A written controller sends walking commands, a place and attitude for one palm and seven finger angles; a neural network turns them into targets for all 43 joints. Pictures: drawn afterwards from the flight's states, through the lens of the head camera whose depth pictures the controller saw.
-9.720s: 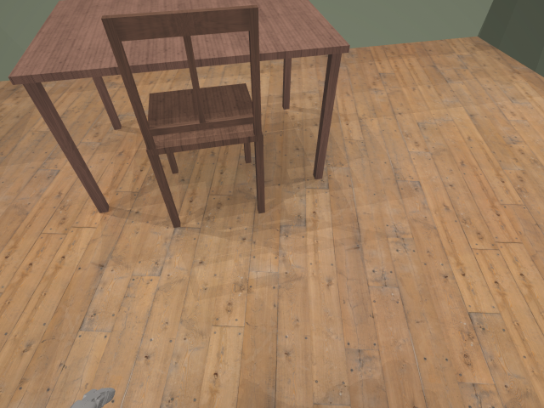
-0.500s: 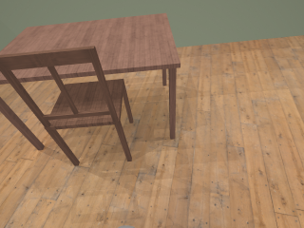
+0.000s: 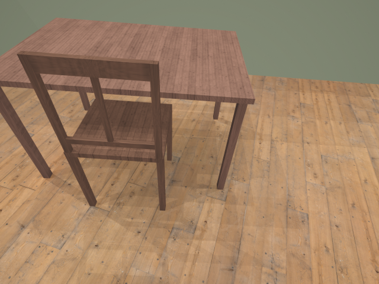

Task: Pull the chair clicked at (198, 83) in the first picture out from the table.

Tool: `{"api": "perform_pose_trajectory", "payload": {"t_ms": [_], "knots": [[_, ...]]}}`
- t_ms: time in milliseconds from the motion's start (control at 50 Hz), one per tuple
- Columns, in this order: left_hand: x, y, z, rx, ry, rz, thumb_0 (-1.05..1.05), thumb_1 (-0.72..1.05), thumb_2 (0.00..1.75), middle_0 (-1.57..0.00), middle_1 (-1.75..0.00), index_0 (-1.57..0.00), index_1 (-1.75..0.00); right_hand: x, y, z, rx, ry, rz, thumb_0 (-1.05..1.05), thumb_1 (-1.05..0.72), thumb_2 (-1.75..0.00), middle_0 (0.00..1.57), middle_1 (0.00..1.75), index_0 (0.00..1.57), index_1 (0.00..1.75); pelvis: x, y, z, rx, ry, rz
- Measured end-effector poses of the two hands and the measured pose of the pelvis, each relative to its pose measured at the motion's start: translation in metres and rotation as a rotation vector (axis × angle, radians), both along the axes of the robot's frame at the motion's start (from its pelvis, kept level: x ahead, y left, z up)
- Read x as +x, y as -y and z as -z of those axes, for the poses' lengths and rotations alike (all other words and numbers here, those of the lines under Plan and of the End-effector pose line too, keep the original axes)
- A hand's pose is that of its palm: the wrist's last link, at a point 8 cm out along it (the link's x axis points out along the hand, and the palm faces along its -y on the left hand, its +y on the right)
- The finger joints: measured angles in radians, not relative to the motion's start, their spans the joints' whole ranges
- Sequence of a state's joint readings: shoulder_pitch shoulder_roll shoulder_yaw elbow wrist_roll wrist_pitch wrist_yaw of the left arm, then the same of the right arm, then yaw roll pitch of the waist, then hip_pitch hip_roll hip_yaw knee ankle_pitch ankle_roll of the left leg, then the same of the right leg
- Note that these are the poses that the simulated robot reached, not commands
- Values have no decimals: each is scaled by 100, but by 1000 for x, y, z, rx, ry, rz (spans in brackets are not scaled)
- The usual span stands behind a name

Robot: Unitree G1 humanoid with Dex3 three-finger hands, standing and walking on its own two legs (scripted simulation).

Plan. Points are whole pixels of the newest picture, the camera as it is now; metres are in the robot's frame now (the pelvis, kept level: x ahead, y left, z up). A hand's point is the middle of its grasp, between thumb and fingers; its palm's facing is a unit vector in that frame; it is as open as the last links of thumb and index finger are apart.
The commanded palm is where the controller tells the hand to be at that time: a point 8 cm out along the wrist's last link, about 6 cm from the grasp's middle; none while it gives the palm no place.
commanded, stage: take the last steps up to it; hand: left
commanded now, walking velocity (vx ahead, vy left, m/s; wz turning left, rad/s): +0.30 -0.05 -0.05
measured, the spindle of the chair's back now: (103, 112) +0.69 +0.38 -0.07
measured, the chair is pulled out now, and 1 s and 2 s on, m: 0.00 0.00 0.00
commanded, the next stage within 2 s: come to a stop and stand still in 0.56 s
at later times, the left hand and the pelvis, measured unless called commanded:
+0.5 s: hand (160, 239) +0.28 +0.10 -0.17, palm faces -0.02 -0.98 -0.21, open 7.4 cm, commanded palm none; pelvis +0.17 -0.07 -0.01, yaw +0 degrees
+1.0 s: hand (158, 263) +0.22 +0.10 -0.19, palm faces +0.07 -0.99 -0.14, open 7.4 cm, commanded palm none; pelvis +0.25 -0.06 -0.01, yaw -2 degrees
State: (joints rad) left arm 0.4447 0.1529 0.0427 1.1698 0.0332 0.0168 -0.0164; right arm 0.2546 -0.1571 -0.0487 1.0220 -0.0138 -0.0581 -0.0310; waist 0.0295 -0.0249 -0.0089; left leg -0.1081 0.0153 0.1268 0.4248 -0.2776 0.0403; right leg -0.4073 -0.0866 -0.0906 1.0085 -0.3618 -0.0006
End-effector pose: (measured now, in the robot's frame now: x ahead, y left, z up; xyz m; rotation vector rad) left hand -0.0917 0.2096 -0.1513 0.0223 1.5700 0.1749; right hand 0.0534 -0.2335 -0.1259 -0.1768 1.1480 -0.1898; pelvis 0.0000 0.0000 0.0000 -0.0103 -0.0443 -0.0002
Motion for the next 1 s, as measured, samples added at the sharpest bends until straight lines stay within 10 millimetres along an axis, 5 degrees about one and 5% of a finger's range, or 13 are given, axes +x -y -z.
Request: {"api": "perform_pose_trajectory", "payload": {"t_ms": [240, 340, 400, 520, 580, 740, 860, 1000], "knots": [[233, -10, -13, 84, 333, 148, 1, 92, 90, -20, -30, -19, -30, -72, -11, 17, 86, -358, 141, 0, -92, -90, 20, 30, 20, 30, 73, 17, 3, 31, -10, 19], [326, 18, -16, 108, 418, 240, 1, 91, 90, -20, -30, -19, -30, -77, -7, 28, 153, -490, 199, 0, -91, -89, 20, 30, 20, 30, 117, 42, 15, 32, -20, 27], [362, 37, -12, 123, 490, 244, 1, 91, 90, -20, -30, -19, -30, -60, 8, 38, 179, -539, 204, 0, -91, -89, 20, 30, 20, 30, 140, 61, 26, 34, -13, 21], [358, 63, -17, 105, 431, 171, 0, 91, 90, -20, -30, -19, -30, 43, 53, 38, 126, -378, 141, 1, -91, -89, 20, 30, 20, 30, 172, 76, 11, 21, 1, 5], [353, 57, -22, 135, 399, 135, -1, 95, 90, -20, -30, -20, -30, 104, 68, 33, 100, -259, 98, 0, -91, -90, 19, 30, 20, 30, 187, 80, 5, 15, -9, -2], [325, 61, -11, 88, 254, 72, 0, 93, 90, -20, -30, -20, -30, 228, 73, 14, 53, -64, 1, 0, -92, -90, 19, 30, 19, 30, 228, 76, 0, -2, -23, 2], [308, 65, 7, 35, 137, 14, 1, 91, 90, -20, -30, -19, -30, 277, 48, 13, 36, -24, -49, 0, -92, -90, 19, 30, 19, 30, 251, 62, 6, -9, -6, 4], [311, 62, 7, 20, 89, 43, 1, 91, 90, -20, -30, -19, -30, 283, 32, 13, 50, -34, -27, -1, -92, -89, 20, 30, 20, 30, 250, 57, 6, 24, -14, 29]]}}
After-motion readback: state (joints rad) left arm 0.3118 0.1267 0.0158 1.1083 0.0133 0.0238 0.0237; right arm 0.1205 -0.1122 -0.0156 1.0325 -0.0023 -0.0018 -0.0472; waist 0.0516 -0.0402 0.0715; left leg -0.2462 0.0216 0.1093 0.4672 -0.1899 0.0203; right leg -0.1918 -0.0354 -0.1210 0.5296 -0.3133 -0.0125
